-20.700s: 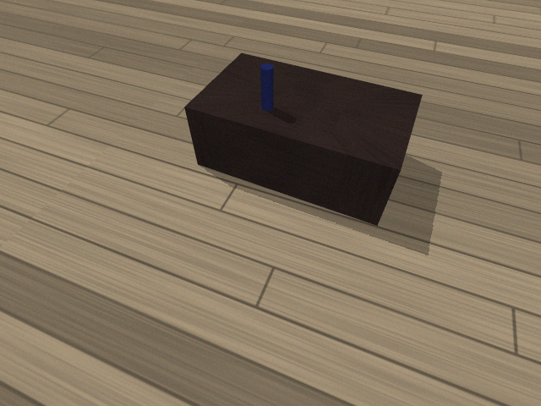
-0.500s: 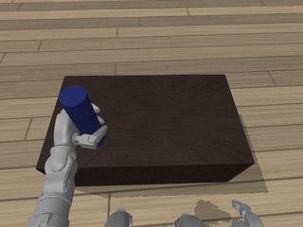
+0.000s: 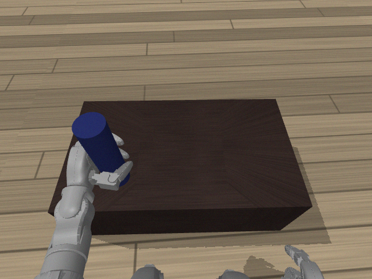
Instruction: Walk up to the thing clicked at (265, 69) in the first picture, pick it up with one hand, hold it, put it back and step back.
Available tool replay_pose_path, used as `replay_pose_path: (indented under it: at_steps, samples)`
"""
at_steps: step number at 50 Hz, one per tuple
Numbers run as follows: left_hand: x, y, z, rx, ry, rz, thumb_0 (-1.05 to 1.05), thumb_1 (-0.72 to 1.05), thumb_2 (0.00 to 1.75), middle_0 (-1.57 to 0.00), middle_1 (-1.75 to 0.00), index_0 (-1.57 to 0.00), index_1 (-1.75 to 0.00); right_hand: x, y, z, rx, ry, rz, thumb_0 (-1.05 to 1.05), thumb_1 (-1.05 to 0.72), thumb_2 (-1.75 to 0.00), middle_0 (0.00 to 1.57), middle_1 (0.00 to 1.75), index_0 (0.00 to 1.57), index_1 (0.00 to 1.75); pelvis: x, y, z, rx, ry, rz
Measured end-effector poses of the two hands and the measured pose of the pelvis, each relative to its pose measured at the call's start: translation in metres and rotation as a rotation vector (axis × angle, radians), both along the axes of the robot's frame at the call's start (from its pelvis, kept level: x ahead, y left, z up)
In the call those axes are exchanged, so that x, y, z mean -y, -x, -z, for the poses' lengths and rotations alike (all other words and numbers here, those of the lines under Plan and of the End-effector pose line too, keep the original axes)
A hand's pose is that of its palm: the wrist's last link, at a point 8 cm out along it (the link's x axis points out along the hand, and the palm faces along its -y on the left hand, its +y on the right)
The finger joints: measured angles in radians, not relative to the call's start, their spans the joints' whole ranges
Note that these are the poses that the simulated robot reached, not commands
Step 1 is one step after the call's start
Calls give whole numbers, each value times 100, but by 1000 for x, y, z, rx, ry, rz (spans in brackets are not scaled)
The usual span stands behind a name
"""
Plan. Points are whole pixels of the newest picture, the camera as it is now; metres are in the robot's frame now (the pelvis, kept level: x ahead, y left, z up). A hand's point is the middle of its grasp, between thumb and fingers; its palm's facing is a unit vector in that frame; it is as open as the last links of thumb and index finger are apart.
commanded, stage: hold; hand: left
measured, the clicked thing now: (106, 155) +0.33 +0.17 +0.08
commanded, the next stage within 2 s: none
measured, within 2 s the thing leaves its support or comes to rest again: neither
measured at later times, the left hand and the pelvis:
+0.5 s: hand (111, 161) +0.33 +0.16 +0.06, palm faces +0.03 -1.00 +0.00, open 7.8 cm; pelvis +0.00 +0.00 +0.01, yaw +0 degrees
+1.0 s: hand (110, 161) +0.33 +0.17 +0.06, palm faces +0.03 -1.00 +0.00, open 7.8 cm; pelvis +0.00 +0.00 +0.01, yaw +0 degrees
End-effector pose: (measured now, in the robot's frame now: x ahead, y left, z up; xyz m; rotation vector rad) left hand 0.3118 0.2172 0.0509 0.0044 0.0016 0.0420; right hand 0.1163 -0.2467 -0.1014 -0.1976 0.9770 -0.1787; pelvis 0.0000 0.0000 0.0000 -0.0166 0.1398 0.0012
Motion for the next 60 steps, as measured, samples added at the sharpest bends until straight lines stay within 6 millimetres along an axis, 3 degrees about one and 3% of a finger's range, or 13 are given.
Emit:
replay_pose_path:
  at_steps: [30,60]
  samples:
    - [-1,3,-12,11,7,12,-1,-19,117,-83,-121,-86,-120,-1,2,-8,19,4,-1,1,-91,-90,20,30,21,30,-1,2,-7,30,-3,0]
    - [-5,6,-10,7,5,22,-1,-18,117,-83,-122,-85,-121,-3,1,-9,24,4,-7,1,-91,-90,20,30,21,30,-3,2,-8,31,-2,-1]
